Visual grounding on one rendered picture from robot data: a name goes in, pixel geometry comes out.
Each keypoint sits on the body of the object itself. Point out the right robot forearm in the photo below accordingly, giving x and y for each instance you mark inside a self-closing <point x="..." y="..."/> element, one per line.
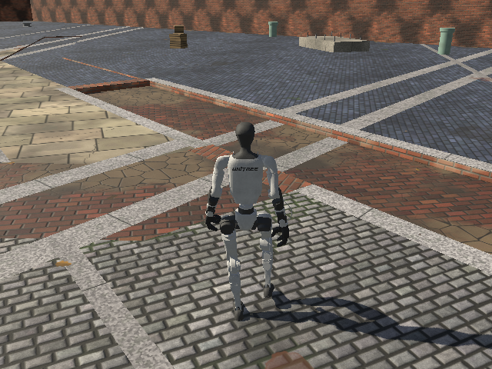
<point x="278" y="204"/>

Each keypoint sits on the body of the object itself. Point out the robot right hand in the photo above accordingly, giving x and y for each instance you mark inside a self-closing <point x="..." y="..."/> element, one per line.
<point x="284" y="237"/>

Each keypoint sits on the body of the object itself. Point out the robot left upper arm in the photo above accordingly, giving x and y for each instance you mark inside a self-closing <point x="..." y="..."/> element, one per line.
<point x="218" y="174"/>

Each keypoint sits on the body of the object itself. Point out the left robot shin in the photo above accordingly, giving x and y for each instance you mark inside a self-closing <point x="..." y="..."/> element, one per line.
<point x="235" y="285"/>

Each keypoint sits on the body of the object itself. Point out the left robot forearm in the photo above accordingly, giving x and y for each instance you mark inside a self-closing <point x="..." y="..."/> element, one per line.
<point x="211" y="205"/>

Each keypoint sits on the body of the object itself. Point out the robot left hand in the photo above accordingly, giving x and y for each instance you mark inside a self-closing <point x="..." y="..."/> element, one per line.
<point x="215" y="219"/>

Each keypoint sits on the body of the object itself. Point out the robot right upper arm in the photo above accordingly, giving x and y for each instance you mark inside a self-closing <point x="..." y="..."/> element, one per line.
<point x="272" y="175"/>

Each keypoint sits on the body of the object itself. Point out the robot left thigh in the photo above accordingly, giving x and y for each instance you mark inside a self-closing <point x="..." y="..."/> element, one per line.
<point x="228" y="233"/>

